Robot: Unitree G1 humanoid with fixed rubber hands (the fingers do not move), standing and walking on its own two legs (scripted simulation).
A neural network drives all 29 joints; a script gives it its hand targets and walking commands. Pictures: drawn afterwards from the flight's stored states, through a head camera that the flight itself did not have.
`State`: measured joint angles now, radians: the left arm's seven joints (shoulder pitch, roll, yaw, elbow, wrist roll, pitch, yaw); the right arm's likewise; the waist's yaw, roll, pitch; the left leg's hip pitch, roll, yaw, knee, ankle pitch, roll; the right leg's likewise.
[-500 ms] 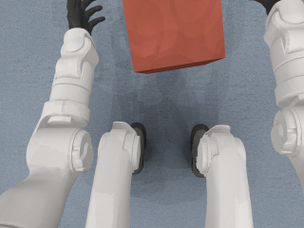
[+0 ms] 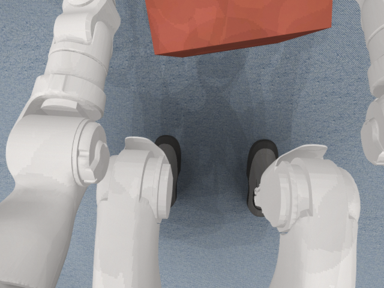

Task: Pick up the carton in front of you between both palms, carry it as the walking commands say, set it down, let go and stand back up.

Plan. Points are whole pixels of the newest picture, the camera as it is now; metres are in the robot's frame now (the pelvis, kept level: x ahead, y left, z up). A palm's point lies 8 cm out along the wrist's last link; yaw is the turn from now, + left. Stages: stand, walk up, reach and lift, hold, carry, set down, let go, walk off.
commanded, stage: reach and lift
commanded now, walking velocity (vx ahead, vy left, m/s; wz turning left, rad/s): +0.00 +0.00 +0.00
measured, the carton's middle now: out of the picture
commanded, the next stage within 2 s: none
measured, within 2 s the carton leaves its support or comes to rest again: leaves its support in 0.62 s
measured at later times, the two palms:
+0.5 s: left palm out of the picture +0.54 +0.14 -0.17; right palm out of the picture +0.57 -0.17 -0.18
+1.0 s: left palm out of the picture +0.51 +0.12 -0.02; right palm out of the picture +0.51 -0.18 -0.02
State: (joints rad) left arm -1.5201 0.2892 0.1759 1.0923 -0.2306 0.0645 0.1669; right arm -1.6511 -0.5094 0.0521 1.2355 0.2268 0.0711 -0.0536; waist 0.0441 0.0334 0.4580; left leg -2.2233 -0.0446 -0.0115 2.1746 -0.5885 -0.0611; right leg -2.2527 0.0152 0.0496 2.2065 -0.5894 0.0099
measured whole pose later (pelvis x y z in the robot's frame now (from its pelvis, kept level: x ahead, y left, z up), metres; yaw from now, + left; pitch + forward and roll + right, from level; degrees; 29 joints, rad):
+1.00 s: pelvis +0.00 +0.01 +0.05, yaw -3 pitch +41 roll +2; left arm -1.11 0.00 0.52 0.72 0.12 0.32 0.12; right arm -1.23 -0.15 -0.30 0.90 -0.12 0.35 -0.05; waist 0.01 0.02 -0.06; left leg -2.16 -0.07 -0.05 2.01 -0.57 -0.07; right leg -2.19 0.06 0.06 2.01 -0.54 0.03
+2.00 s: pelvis +0.06 +0.01 +0.31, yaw -4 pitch +26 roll +0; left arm -0.52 -0.15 0.41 0.54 0.21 0.34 0.03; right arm -0.53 0.10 -0.35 0.57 -0.23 0.38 -0.01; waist 0.01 0.02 -0.21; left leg -1.12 -0.04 -0.08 1.10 -0.43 -0.03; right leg -1.13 0.03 0.06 1.10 -0.41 0.02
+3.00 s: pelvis +0.09 +0.00 +0.40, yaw -5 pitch -5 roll +0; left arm -0.33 -0.17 0.31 0.37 0.30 0.60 -0.03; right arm -0.30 0.16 -0.28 0.34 -0.30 0.65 0.02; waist 0.00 0.01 0.02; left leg -0.13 -0.01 -0.08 0.43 -0.22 -0.02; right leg -0.15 0.02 0.07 0.43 -0.21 0.01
